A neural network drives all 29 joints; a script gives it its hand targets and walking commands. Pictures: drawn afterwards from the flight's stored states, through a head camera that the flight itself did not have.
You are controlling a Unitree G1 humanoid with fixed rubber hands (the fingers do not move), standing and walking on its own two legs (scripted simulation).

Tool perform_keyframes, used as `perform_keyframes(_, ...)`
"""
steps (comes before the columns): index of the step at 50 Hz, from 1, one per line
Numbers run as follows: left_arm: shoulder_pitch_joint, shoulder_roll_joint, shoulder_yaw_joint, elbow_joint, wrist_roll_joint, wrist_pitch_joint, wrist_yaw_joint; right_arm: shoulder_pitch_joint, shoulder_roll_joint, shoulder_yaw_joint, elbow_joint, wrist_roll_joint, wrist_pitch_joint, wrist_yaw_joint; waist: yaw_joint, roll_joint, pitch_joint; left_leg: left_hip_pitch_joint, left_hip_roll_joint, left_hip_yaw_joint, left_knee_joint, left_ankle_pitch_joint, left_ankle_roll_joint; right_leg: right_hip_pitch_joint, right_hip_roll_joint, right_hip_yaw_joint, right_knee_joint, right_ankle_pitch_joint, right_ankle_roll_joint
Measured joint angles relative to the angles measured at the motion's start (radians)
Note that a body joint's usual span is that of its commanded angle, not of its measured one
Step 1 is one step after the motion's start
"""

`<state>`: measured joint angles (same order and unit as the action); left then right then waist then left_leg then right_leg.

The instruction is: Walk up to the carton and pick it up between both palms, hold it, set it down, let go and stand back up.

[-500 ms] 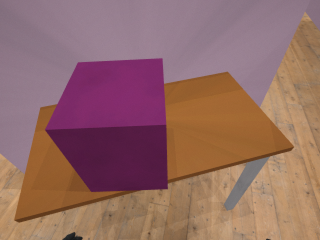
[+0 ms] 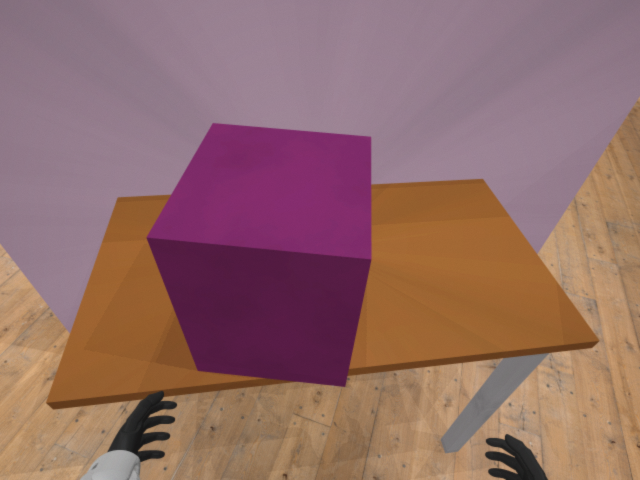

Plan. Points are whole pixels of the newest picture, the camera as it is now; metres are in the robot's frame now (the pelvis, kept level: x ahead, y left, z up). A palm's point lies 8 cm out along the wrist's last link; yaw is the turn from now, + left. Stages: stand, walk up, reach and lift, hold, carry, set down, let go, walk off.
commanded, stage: reach and lift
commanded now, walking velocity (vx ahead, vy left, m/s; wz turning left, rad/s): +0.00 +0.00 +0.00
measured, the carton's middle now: (280, 258) +0.42 +0.06 +0.05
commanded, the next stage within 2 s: none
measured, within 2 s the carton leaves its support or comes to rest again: neither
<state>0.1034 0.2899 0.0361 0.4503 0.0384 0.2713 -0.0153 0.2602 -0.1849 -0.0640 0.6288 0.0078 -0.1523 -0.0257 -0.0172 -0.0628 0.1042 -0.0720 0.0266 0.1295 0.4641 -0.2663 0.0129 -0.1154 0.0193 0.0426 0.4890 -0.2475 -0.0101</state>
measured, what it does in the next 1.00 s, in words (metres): stands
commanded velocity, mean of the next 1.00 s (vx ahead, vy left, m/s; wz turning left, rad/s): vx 0.00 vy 0.00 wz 0.00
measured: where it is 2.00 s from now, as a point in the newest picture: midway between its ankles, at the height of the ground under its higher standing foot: outside the picture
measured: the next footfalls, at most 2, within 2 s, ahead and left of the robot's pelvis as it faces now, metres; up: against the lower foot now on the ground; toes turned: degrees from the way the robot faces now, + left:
none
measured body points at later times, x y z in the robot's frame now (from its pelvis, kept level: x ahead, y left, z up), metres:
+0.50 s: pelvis +0.02 +0.00 +0.01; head +0.01 +0.01 +0.46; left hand +0.21 +0.27 -0.03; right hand +0.20 -0.20 -0.03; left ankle +0.00 +0.10 -0.74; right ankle +0.02 -0.11 -0.74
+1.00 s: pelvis +0.03 +0.01 +0.01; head +0.01 +0.03 +0.46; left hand +0.20 +0.28 +0.02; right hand +0.23 -0.17 +0.02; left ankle +0.00 +0.11 -0.74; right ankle +0.02 -0.11 -0.74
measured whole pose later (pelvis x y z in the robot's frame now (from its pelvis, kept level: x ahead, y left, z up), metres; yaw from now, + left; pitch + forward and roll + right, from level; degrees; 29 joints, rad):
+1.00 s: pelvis +0.03 +0.01 +0.01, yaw +4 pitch -7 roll -1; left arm 0.35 0.43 0.00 0.13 -0.27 -0.12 -0.16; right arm 0.46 -0.04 0.03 0.04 0.16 -0.15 -0.18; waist 0.06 -0.02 0.08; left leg 0.00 0.02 0.06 0.39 -0.27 0.01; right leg 0.04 0.01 -0.03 0.31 -0.21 0.00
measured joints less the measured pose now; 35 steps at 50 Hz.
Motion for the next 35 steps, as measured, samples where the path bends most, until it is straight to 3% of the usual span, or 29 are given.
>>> perform_keyframes(12,0.067,0.024,-0.033,0.027,-0.104,-0.194,-0.023,0.048,0.041,-0.013,-0.152,-0.002,0.023,-0.011,0.014,0.080,0.002,0.021,-0.010,-0.001,-0.066,0.030,0.016,0.035,-0.008,-0.001,-0.090,0.044,0.014)
perform_keyframes(22,0.093,0.078,-0.032,0.009,-0.185,-0.332,-0.071,0.056,0.081,0.042,-0.216,0.064,-0.011,-0.070,0.037,0.043,-0.015,0.047,-0.003,-0.028,-0.098,0.034,-0.004,0.071,0.000,-0.028,-0.125,0.037,-0.002)
perform_keyframes(35,0.163,0.130,-0.010,-0.140,-0.236,-0.362,-0.140,0.123,0.137,0.112,-0.377,0.132,-0.033,-0.142,0.048,0.033,-0.012,0.085,-0.001,-0.060,-0.094,0.009,-0.012,0.139,0.001,-0.059,-0.161,0.021,-0.003)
